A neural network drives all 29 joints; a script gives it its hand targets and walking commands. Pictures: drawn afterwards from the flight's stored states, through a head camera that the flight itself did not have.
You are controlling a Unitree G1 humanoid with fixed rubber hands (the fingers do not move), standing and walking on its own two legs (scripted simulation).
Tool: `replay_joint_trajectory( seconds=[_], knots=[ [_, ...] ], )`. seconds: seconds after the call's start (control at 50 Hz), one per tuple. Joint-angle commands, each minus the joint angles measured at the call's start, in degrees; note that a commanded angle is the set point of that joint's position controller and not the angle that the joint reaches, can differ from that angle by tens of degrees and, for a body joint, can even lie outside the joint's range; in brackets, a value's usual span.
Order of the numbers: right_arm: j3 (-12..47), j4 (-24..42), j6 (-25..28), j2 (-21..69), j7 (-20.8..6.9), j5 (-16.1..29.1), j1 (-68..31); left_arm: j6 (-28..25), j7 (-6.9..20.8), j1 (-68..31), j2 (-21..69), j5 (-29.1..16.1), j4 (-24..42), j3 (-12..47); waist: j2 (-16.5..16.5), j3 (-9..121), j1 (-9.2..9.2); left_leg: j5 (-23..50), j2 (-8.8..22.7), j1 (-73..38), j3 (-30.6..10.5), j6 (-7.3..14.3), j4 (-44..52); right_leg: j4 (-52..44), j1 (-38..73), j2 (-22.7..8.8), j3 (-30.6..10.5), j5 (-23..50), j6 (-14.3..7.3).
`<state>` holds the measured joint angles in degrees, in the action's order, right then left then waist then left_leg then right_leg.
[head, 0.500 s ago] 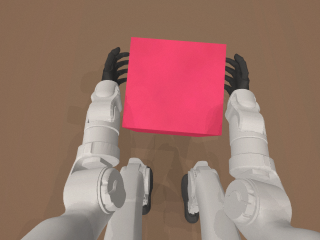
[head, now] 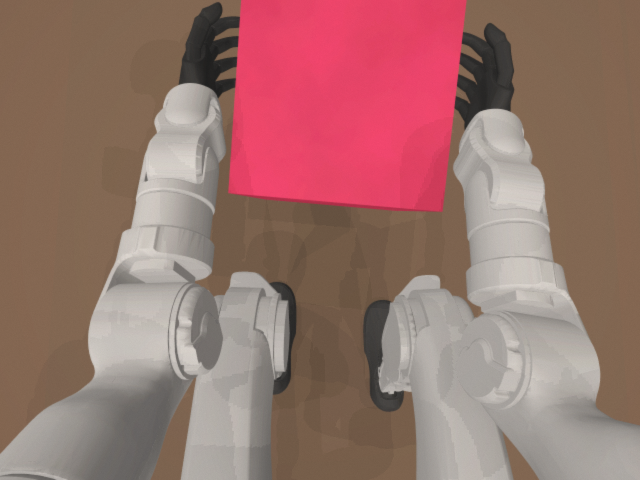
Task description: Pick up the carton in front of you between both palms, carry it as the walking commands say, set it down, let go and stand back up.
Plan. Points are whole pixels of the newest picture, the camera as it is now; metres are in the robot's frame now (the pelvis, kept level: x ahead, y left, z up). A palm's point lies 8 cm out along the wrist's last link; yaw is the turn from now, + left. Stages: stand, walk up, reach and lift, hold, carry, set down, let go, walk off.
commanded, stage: set down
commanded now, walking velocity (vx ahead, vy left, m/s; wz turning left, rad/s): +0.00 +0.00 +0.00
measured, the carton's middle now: (338, 125) +0.50 +0.02 -0.21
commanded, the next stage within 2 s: none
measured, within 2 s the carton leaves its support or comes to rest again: rests again in 0.52 s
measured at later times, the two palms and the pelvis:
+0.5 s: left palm (219, 102) +0.53 +0.17 -0.22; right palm (450, 123) +0.51 -0.13 -0.21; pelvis +0.00 +0.00 -0.06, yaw -1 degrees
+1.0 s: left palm (222, 102) +0.53 +0.17 -0.22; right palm (455, 122) +0.52 -0.14 -0.22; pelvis -0.01 -0.01 -0.08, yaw -1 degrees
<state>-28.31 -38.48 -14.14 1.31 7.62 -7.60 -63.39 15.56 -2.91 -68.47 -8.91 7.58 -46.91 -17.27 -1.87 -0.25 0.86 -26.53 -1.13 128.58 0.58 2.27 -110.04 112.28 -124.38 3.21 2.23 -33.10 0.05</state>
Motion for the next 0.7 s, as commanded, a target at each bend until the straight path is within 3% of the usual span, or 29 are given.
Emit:
replay_joint_trajectory(
  seconds=[0.0,0.02,0.06,0.08,0.1,0.12,0.14,0.16,0.18,0.2,0.24,0.26,0.28,0.3,0.34,0.36,0.38,0.4,0.42,0.44,0.46,0.5,0.52,0.54,0.56,0.58,0.6,0.64,0.68],
  knots=[
    [33.3,0.91,1.12,52.48,-14.09,9.51,-38.81,-2.84,13.6,-31.15,47.61,-6.03,1.02,23.31,0.58,64.23,-5.29,19.6,-6.01,-44.23,-0.53,-1.14,4.9,-6.97,20.99,6.92,0.74,16.61,3.0],
    [32.29,0.72,1.18,48.86,-13.48,8.59,-38.51,-2.82,13.72,-31.75,48.78,-6.75,0.68,23.91,4.31,64.82,-2.74,16.78,-5.81,-42.53,1.06,-2.25,2.44,-6.26,26.09,6.13,-0.87,16.19,2.66],
    [33.49,-0.48,1.51,51.14,-13.54,10.39,-39.26,-3.46,13.82,-32.06,48.6,-6.29,0.86,22.38,2.05,60.76,-5.64,16.84,-5.44,-43.27,-0.54,-0.83,3.65,-4.86,20.01,7.39,0.64,13.7,3.16],
    [30.73,-1.9,1.91,46.92,-12.88,8.12,-38.95,-3.29,13.65,-34.28,46.46,-7.2,-0.46,23.42,3.54,61.52,-2.09,14.85,-5.36,-45.27,-1.26,-1.89,3.03,-3.59,20.88,6.43,1.57,13.13,2.62],
    [31.93,-1.83,2.61,44.32,-12.14,8.98,-40.92,-3.04,13.86,-33.82,47.53,-7.31,-3.59,22.24,4.62,57.06,-3.66,12.67,-5.4,-40.82,-0.26,-1.9,1.26,-3.86,22.28,6.26,0.18,12.27,1.8],
    [34.1,-1.3,2.3,45.88,-11.62,9.11,-43.16,-3.85,13.73,-35.89,43.66,-7.87,-1.49,22.03,-1.52,56.54,-3.88,13.46,-5.06,-39.17,-2.05,-1.11,2.34,-3.18,19.77,6.78,1.27,11.67,3.48],
    [32.96,-0.56,2.98,43.53,-11.63,9.92,-42.71,-4.09,13.79,-34.8,43.57,-7.94,-2.08,23.36,3.55,55.6,-3.41,13.51,-4.37,-38.47,-1.22,-1.14,-0.18,-2.28,18.96,6.1,-0.03,12.19,2.14],
    [33.65,0.76,4.1,43.13,-11.41,11.25,-45.07,-4.14,13.84,-35.53,46.14,-9.31,-2.05,23.53,4.13,59.12,-2.4,16.69,-4.76,-42.92,-1.78,-1.55,-0.23,-1.52,20.48,6.7,1.42,13.76,2.41],
    [32.68,0.14,3.98,44.54,-11.55,11.71,-44.01,-4.75,13.7,-38.22,45.2,-10.26,-0.58,25.73,4.39,59.11,-3.38,17.02,-4.93,-44.11,-0.87,-1.11,-1.89,-0.06,22.82,6.19,0.55,14.9,1.62],
    [35.77,2.26,4.46,43.12,-11.05,11.8,-46.1,-5.42,14.25,-38.44,46.36,-12.44,0.87,24.96,1.07,60.39,-1.55,16.63,-5.22,-41.08,-0.91,-1.39,-2.88,-0.37,22.32,6.34,1.99,14.26,2.44],
    [34.98,3.41,4.8,44.44,-10.03,13.55,-44.5,-5.76,13.65,-46.12,44.05,-16.14,7.06,31.34,4.27,74.64,1.21,22.64,-4.36,-51.59,-1.75,-2.18,-4.75,1.64,30.69,6.59,1.46,20.82,1.3],
    [35.93,3.33,5.13,45.45,-9.82,16.18,-44.92,-5.61,13.58,-42.73,45.31,-16.44,6.69,31.63,7.61,73.39,-3.56,22.15,-5.26,-49.99,-0.29,-1.93,-4.51,2.56,27.4,6.91,1.9,19.9,1.42],
    [36.58,2.53,4.88,46.25,-9.73,16.86,-45.88,-6.01,13.4,-44.2,45.18,-16.12,8.24,29.95,7.17,71.11,-1.95,24.17,-4.78,-47.52,-0.68,-1.94,-5.92,2.06,25.79,6.52,0.26,20.43,0.91],
    [32.83,-1.98,4.62,44.4,-10.39,13.68,-42.44,-5.26,13.31,-40.66,46.7,-13.94,1.57,29.18,10.86,65.21,-1.67,20.1,-4.92,-46.91,0.46,-2.87,-3.79,1.74,26.17,7.2,0.79,19.94,0.51],
    [33.23,-3.89,3.86,49.46,-12.03,12.68,-42.61,-5.74,13.53,-37.22,46.97,-11.92,0.21,27.84,4.87,57.1,-2.82,19.39,-4.98,-41.9,-1.86,-1.08,-4.51,2.31,18.52,6.93,0.64,16.01,1.49],
    [32.09,-3.48,4.13,47.21,-12.38,12.52,-40.89,-5.73,13.67,-39.64,47.13,-12.59,0.32,28.49,7.94,58.63,-1.29,17.6,-4.3,-42.81,-0.81,-2.52,-5.25,1.87,19.47,7.24,0.08,15.73,1.46],
    [33.24,-2.47,4.2,43.33,-12.61,13.02,-43.73,-4.99,13.33,-35.28,46.4,-11.72,-6.07,26.27,8.03,54.95,-2.12,17.58,-4.41,-40.31,-1.81,-1.74,-4.03,3.16,17.67,6.25,0.79,15.78,1.76],
    [29.0,-6.52,4.34,42.58,-12.45,10.26,-38.86,-4.98,13.41,-31.1,49.18,-11.42,-9.28,25.24,8.93,55.59,-0.09,14.88,-4.83,-44.05,-2.08,-2.15,-2.56,3.29,17.48,6.9,3.57,12.92,1.94],
    [31.93,-1.67,4.16,44.92,-12.99,12.41,-43.83,-5.62,13.56,-36.15,45.74,-11.37,-3.12,26.31,5.89,54.16,-2.85,19.34,-5.12,-41.91,-1.47,-1.61,-4.15,2.21,14.17,7.13,1.12,14.47,2.03],
    [29.85,-5.09,4.04,44.86,-13.31,12.71,-39.91,-5.24,13.17,-33.16,46.45,-11.35,-4.47,26.97,8.37,56.36,-1.59,19.88,-3.84,-44.1,-2.0,-1.94,-4.96,4.21,17.19,6.8,1.88,16.36,2.04],
    [30.8,-3.43,4.51,45.4,-13.14,13.1,-41.4,-6.08,13.09,-36.08,46.96,-10.75,-4.67,25.22,7.08,53.48,-2.96,18.57,-4.64,-43.28,-1.56,-1.36,-5.37,3.15,13.15,7.45,1.14,14.21,1.84],
    [32.21,-1.38,5.36,45.6,-12.5,13.33,-41.71,-7.19,12.94,-38.57,47.39,-14.43,-0.28,29.5,6.8,60.66,-2.17,22.96,-4.84,-46.67,-2.44,-1.51,-6.19,4.67,18.83,6.91,1.3,18.66,2.06],
    [33.25,-2.06,6.21,43.93,-12.16,14.47,-43.97,-7.13,13.0,-40.3,46.36,-13.7,-4.48,25.72,5.56,55.15,-0.76,20.01,-4.9,-41.93,-1.89,-1.19,-7.46,3.22,14.59,7.59,0.28,15.65,0.85],
    [33.13,-2.66,5.79,43.84,-12.53,14.11,-45.36,-7.92,12.63,-40.92,46.24,-14.19,-3.21,25.13,4.3,52.73,-3.44,19.38,-4.52,-40.25,-1.87,-1.22,-6.75,4.28,16.9,6.42,-0.17,16.73,0.88],
    [31.96,-5.39,5.55,45.4,-12.82,13.39,-44.79,-8.18,12.62,-40.37,46.45,-13.68,-3.52,26.44,3.38,52.67,-3.45,20.18,-5.14,-40.2,-2.5,-0.93,-6.28,4.96,15.72,6.97,0.47,17.28,1.23],
    [32.32,-3.95,5.83,43.77,-12.94,13.8,-45.72,-7.79,12.89,-40.35,42.78,-12.56,-5.58,25.8,3.54,47.98,-1.43,18.15,-4.22,-38.73,-2.8,-0.62,-7.36,3.58,12.92,7.18,-0.18,14.04,0.44],
    [31.08,-6.69,6.31,39.92,-12.17,13.38,-43.87,-7.32,12.81,-38.32,43.66,-11.63,-8.22,25.26,7.89,47.21,-3.37,15.94,-3.98,-37.08,-1.69,-1.55,-7.68,5.04,15.05,6.53,-0.93,15.16,0.24],
    [28.81,-7.6,5.59,40.95,-12.55,12.35,-45.43,-8.09,12.74,-39.81,42.86,-12.88,-8.14,24.57,3.32,46.37,-2.35,13.95,-4.35,-36.95,-2.35,-0.83,-5.77,4.46,12.41,6.72,1.57,11.16,1.51],
    [27.81,-9.98,5.49,42.71,-12.53,11.81,-45.01,-7.72,12.97,-40.76,41.34,-11.95,-10.71,23.33,2.83,44.04,-2.24,13.2,-4.02,-36.44,-1.98,-0.48,-7.34,3.68,12.05,7.1,0.03,9.89,0.74]
  ],
)
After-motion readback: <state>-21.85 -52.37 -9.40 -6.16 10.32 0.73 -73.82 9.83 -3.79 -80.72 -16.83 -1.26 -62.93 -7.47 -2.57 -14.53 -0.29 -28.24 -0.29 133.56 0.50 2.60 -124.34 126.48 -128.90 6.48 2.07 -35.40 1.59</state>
